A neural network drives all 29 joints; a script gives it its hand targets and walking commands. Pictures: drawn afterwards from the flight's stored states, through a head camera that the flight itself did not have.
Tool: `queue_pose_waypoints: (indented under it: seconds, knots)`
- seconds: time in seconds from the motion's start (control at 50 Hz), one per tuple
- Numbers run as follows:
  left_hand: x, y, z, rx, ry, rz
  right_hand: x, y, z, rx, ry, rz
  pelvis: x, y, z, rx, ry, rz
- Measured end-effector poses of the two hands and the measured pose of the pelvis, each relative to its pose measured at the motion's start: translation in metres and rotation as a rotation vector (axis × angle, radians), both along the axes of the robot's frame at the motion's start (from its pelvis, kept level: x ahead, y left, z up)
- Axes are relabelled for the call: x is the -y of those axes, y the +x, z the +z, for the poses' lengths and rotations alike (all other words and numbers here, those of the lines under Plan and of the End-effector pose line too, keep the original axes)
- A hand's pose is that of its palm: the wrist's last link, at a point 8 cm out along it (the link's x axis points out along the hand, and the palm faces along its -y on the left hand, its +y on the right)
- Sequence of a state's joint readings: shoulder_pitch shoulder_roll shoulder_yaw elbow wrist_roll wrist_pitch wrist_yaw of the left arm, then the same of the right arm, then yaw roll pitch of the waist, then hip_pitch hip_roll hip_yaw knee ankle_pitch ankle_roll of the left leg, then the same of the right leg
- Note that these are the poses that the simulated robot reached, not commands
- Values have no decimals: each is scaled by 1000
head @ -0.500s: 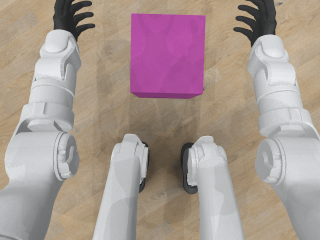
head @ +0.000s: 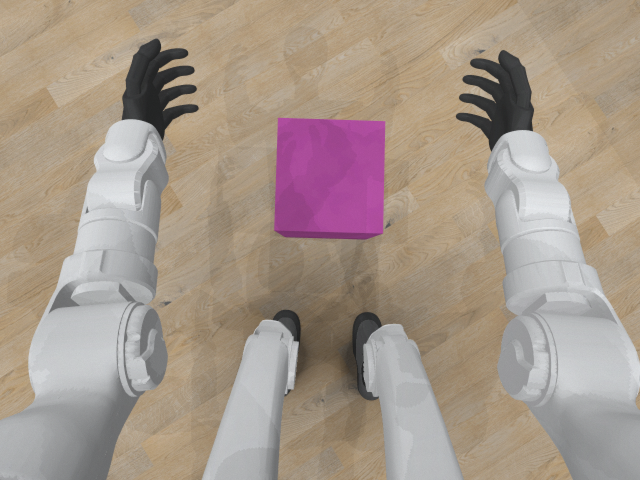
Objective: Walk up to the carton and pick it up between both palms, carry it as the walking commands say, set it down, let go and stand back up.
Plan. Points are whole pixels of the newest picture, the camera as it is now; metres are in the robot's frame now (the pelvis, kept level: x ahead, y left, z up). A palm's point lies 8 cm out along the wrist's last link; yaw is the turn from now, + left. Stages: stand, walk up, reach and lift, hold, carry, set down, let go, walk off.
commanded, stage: set down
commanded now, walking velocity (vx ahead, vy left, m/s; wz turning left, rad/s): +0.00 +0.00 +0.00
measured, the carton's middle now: (328, 187) +0.50 +0.01 -0.51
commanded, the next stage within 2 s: let go in 0.20 s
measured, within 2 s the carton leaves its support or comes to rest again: neither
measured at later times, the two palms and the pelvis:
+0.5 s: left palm (109, 171) +0.42 +0.23 -0.04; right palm (554, 187) +0.42 -0.20 -0.05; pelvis +0.04 +0.00 +0.07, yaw +0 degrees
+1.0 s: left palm (10, 374) +0.26 +0.22 +0.07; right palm out of the picture +0.27 -0.24 +0.07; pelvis +0.10 -0.01 +0.14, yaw +1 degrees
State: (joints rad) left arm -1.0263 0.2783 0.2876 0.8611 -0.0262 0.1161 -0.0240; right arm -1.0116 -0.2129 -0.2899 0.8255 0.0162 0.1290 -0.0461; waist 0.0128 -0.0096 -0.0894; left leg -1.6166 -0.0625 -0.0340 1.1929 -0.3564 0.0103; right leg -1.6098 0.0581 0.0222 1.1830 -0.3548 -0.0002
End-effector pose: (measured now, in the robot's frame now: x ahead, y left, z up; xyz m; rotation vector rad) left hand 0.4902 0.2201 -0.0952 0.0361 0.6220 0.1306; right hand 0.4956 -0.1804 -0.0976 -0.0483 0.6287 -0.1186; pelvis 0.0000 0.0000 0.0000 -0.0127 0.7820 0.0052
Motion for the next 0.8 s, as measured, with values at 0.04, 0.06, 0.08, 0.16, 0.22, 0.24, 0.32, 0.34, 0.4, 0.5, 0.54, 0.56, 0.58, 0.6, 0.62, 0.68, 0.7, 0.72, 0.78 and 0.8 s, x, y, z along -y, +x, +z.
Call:
queue_pose_waypoints:
  seconds: [0.04, 0.06, 0.08, 0.16, 0.22, 0.24, 0.32, 0.34, 0.4, 0.5, 0.54, 0.56, 0.58, 0.6, 0.62, 0.68, 0.7, 0.72, 0.78, 0.8]
  knots:
    - [0, 0, 11, 1, 1, -2, -1, 0, 11, 0, 1, 2, 0, 2, 10, 6, 0, 1]
    - [0, 0, 17, 1, 3, -4, -1, -1, 16, 0, 1, 3, 0, 3, 15, 10, 1, 1]
    - [0, -1, 21, 1, 4, -5, -1, -1, 20, -2, 1, 5, 0, 5, 20, 13, 1, 1]
    - [3, -1, 32, -12, 5, -9, -2, -1, 32, -11, -7, 13, 0, 9, 34, 22, 1, 1]
    - [6, -2, 33, -27, 9, -12, -2, -2, 35, -21, -20, 20, 0, 12, 39, 25, 1, 0]
    - [6, -3, 32, -33, 12, -14, -2, -3, 34, -25, -25, 23, 0, 13, 41, 27, 1, -1]
    - [6, -12, 26, -57, 37, -20, 0, -12, 30, -46, -49, 30, 0, 18, 47, 40, 1, -2]
    - [5, -16, 26, -63, 52, -26, 1, -17, 29, -52, -58, 34, 0, 20, 49, 44, 1, -2]
    - [0, -33, 31, -85, 97, -54, 7, -35, 31, -75, -90, 53, -1, 27, 57, 65, 1, -1]
    - [-8, -70, 53, -126, 114, -73, 20, -74, 52, -119, -115, 75, -1, 42, 75, 127, 4, 3]
    - [-11, -83, 65, -135, 110, -73, 25, -87, 66, -125, -115, 79, 0, 47, 82, 162, 5, 4]
    - [-12, -89, 72, -137, 107, -73, 27, -92, 73, -126, -113, 80, 0, 50, 86, 180, 6, 4]
    - [-13, -94, 78, -137, 105, -73, 29, -98, 79, -127, -110, 81, 0, 53, 89, 200, 7, 4]
    - [-13, -100, 85, -136, 103, -73, 31, -103, 86, -127, -108, 82, 0, 55, 93, 220, 8, 3]
    - [-14, -105, 92, -135, 102, -72, 32, -108, 92, -127, -105, 82, 1, 58, 96, 241, 9, 2]
    - [-13, -124, 109, -135, 96, -70, 36, -125, 109, -127, -98, 79, 1, 65, 106, 308, 11, -1]
    - [-12, -130, 114, -137, 95, -70, 37, -132, 114, -128, -97, 77, 2, 68, 109, 332, 11, -1]
    - [-12, -137, 118, -139, 93, -70, 39, -138, 118, -129, -95, 75, 2, 70, 112, 356, 11, -1]
    - [-9, -159, 129, -149, 91, -70, 42, -160, 130, -136, -92, 70, 3, 77, 120, 431, 11, 0]
    - [-8, -167, 133, -152, 91, -70, 44, -168, 134, -140, -91, 69, 3, 79, 123, 455, 11, 0]
